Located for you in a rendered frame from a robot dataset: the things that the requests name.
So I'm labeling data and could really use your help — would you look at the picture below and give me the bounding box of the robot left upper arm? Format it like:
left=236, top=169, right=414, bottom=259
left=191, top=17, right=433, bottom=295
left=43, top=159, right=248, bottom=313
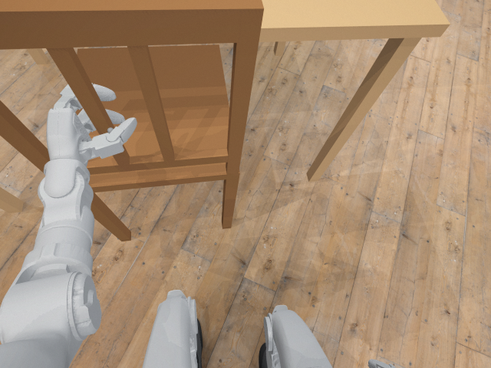
left=0, top=271, right=101, bottom=368

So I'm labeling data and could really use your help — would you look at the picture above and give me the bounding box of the robot left forearm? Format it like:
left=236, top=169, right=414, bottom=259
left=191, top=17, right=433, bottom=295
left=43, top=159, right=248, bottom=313
left=0, top=158, right=94, bottom=344

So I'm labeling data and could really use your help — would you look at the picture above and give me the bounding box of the chair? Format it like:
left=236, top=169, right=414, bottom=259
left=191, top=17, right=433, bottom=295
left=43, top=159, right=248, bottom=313
left=0, top=0, right=264, bottom=242

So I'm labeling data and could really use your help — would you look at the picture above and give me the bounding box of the table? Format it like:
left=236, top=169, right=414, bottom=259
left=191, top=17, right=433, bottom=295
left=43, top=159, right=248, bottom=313
left=0, top=0, right=450, bottom=213

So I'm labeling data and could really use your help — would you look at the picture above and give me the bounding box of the right robot thigh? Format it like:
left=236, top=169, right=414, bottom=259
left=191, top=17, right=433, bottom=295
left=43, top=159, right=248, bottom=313
left=264, top=310, right=332, bottom=368

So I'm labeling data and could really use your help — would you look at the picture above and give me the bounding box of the left robot hand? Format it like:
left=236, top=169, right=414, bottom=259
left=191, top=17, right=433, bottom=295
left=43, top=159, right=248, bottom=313
left=46, top=83, right=137, bottom=167

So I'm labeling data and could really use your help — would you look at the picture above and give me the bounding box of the right robot shin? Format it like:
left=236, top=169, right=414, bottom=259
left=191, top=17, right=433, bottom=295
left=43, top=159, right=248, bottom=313
left=266, top=305, right=288, bottom=368

